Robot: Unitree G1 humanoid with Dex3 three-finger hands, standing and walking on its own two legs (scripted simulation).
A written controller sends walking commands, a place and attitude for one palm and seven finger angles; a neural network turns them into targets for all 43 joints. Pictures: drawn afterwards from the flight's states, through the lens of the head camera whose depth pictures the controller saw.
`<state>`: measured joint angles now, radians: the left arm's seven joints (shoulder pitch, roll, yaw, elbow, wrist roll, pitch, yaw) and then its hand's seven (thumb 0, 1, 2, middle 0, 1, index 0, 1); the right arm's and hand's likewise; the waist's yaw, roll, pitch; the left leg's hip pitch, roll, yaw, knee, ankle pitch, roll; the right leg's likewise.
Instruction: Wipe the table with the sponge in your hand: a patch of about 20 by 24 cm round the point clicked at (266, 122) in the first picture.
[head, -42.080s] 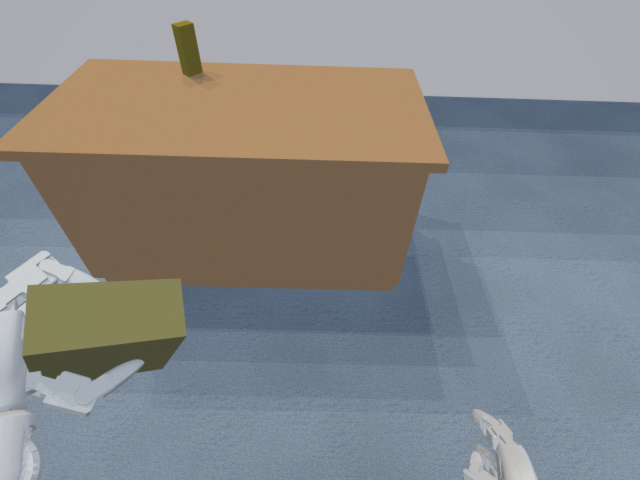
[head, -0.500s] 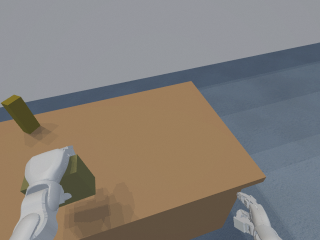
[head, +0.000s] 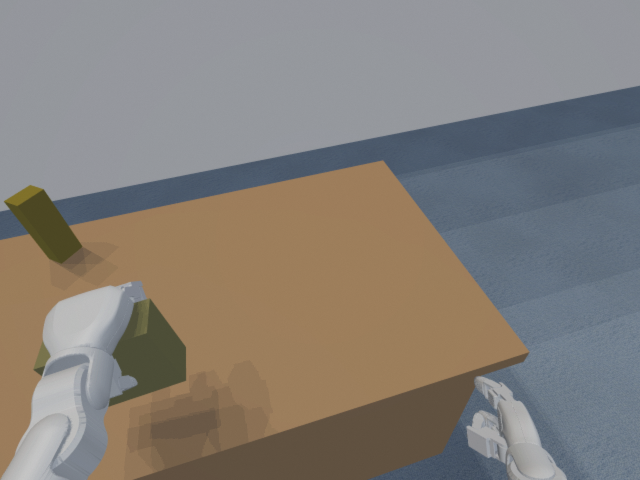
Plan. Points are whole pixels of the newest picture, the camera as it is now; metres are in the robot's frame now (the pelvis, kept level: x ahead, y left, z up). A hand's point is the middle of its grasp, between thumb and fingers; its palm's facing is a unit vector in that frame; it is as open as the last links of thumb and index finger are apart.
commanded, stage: bring the sponge back beside the body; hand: left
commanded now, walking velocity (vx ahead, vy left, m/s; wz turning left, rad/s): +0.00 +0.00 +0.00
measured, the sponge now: (126, 364) +0.22 +0.31 +0.02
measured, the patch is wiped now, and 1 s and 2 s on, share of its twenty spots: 1.00 1.00 1.00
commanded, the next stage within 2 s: step back with the hand held close in 1.48 s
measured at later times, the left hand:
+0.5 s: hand (106, 347) +0.21 +0.30 +0.09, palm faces +0.06 -0.12 -0.99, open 9.7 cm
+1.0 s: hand (94, 363) +0.18 +0.29 +0.10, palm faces +0.08 -0.14 -0.99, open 9.7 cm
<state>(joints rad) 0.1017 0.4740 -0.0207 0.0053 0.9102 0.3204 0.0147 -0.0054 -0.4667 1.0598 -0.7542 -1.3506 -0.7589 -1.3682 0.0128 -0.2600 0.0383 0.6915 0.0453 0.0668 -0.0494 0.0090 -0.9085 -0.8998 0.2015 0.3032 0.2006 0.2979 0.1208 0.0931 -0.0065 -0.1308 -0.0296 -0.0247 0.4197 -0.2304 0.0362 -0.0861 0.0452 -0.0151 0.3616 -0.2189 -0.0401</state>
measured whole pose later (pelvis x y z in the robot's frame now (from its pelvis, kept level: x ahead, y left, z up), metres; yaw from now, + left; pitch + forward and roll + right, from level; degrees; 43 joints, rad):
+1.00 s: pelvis -0.01 +0.00 +0.00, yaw +0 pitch -6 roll -1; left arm 0.26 0.49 -0.02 -0.29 0.86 0.43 -0.02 -0.01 -0.47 1.06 -0.76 -1.35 -0.76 -1.37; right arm -0.01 -0.26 0.05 0.69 0.05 0.08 -0.03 0.01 -0.91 -0.90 0.20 0.30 0.19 0.29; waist 0.14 0.11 -0.01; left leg -0.11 -0.03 -0.02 0.43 -0.22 0.03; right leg -0.07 0.05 -0.01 0.38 -0.21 -0.04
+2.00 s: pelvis -0.03 +0.01 -0.01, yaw +1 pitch +2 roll -2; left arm 0.50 0.42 0.35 -0.54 -0.08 -0.07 0.10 -0.01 -0.47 1.06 -0.76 -1.35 -0.77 -1.36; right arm 0.27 -0.26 0.02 0.59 0.03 0.01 -0.08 0.01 -0.91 -0.90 0.20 0.30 0.20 0.30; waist 0.01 0.01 -0.04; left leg -0.37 -0.04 -0.04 0.62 -0.28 0.05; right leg -0.31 0.04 -0.03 0.54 -0.26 -0.01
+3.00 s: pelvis -0.18 +0.01 -0.02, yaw +1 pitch +1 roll -2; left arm 0.50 0.40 0.32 -0.63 -0.04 -0.14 0.11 -0.01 -0.47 1.06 -0.76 -1.35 -0.77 -1.36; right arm 0.19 -0.19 0.02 0.59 0.01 -0.03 -0.05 0.01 -0.91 -0.90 0.21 0.30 0.21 0.30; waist 0.00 -0.04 -0.04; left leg -0.56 -0.01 -0.05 1.04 -0.45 -0.02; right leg -0.37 0.04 0.01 0.54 -0.19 0.01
